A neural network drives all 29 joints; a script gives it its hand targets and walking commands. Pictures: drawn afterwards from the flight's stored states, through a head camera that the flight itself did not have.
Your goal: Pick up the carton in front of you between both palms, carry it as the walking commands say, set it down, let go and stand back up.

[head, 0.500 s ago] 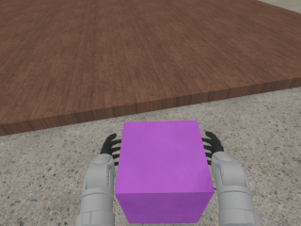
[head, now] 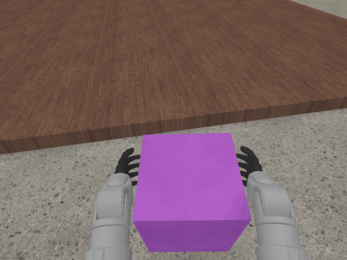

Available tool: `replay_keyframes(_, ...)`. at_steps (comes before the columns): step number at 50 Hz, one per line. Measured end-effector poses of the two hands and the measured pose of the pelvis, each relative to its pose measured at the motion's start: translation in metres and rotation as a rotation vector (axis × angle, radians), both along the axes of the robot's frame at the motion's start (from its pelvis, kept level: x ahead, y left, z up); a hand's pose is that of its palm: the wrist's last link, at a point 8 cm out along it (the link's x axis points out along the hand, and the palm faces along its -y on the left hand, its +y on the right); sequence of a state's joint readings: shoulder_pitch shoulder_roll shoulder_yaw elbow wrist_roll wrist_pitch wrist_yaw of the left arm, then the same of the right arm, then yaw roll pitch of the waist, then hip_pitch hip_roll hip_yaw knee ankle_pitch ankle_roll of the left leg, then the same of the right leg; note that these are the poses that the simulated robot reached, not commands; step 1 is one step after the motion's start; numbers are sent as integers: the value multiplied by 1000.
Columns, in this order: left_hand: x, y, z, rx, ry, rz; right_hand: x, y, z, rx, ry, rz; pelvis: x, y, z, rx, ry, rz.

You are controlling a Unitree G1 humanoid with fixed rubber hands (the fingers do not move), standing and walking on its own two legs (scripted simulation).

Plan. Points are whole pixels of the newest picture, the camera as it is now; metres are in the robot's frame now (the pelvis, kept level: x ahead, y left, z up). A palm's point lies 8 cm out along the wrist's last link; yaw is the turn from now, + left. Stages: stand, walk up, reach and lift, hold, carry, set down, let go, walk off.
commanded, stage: carry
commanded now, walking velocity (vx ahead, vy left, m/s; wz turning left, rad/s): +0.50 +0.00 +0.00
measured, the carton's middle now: (187, 195) +0.29 -0.01 +0.00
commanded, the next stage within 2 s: none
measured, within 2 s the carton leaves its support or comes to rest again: neither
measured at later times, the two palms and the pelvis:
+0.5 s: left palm (129, 119) +0.48 +0.15 +0.10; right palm (231, 114) +0.50 -0.15 +0.10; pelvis +0.22 +0.00 +0.01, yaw +1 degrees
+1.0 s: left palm (135, 67) +0.83 +0.18 +0.10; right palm (208, 65) +0.82 -0.12 +0.10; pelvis +0.56 +0.03 +0.01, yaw -1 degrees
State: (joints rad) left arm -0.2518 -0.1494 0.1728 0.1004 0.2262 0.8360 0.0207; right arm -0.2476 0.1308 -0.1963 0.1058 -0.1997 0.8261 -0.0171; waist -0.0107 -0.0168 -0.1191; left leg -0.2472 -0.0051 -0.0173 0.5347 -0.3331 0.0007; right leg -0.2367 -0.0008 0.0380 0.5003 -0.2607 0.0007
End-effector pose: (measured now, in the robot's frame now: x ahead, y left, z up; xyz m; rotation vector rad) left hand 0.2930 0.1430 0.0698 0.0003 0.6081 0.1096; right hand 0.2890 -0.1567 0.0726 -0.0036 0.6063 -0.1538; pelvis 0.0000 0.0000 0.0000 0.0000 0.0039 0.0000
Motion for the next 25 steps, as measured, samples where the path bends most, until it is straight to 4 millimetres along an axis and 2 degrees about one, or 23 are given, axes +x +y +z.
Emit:
replay_keyframes(4, 19, 13, 8, 0, 10, 12, 22, 14, 8, 17, 10, -2, 25, 8, -1, 3, 39, -28)
replay_keyframes(7, 40, 15, 15, -3, 50, 2, 38, 15, 12, 18, 49, -15, 46, 8, 5, -16, 66, -39)
replay_keyframes(12, 82, -2, 24, -29, 56, -6, 71, -1, 19, 39, 53, -54, 88, -2, 4, -33, 85, -30)
replay_keyframes(14, 99, -10, 22, -48, 39, 9, 89, -9, 17, 54, 34, -63, 108, -7, -4, -35, 85, -10)
replay_keyframes(17, 116, -13, 16, -37, 78, 21, 112, -13, 14, 70, 76, -58, 137, -12, -2, -24, 94, 16)
replay_keyframes(21, 145, -4, 18, -38, 128, 61, 154, -4, 17, 68, 126, -19, 178, -13, 7, 0, 99, 17)
replay_keyframes(25, 192, 10, 26, -46, 113, 93, 208, 10, 23, 69, 112, 7, 225, -5, 9, 11, 98, 13)
